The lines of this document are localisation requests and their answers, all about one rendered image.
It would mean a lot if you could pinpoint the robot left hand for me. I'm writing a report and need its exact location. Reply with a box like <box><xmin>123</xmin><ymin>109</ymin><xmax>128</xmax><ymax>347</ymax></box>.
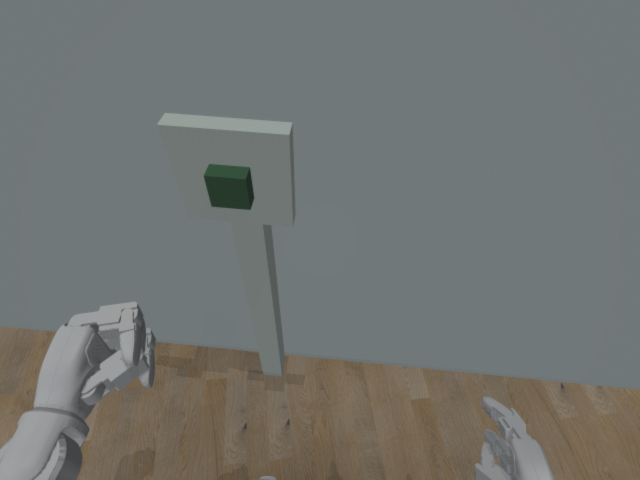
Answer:
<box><xmin>33</xmin><ymin>302</ymin><xmax>156</xmax><ymax>420</ymax></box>

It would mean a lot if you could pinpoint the panel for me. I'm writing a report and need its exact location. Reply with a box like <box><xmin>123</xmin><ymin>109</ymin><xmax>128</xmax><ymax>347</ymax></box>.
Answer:
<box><xmin>157</xmin><ymin>113</ymin><xmax>296</xmax><ymax>376</ymax></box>

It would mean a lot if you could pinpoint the robot right hand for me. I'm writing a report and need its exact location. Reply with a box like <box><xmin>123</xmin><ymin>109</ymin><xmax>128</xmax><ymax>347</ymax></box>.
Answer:
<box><xmin>475</xmin><ymin>396</ymin><xmax>555</xmax><ymax>480</ymax></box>

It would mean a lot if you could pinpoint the button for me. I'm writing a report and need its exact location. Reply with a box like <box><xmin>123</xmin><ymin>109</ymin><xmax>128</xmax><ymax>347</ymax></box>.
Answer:
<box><xmin>204</xmin><ymin>164</ymin><xmax>254</xmax><ymax>210</ymax></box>

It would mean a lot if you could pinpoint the left robot forearm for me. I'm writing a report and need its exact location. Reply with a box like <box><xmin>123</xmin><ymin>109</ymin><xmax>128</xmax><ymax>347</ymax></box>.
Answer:
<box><xmin>0</xmin><ymin>408</ymin><xmax>89</xmax><ymax>480</ymax></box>

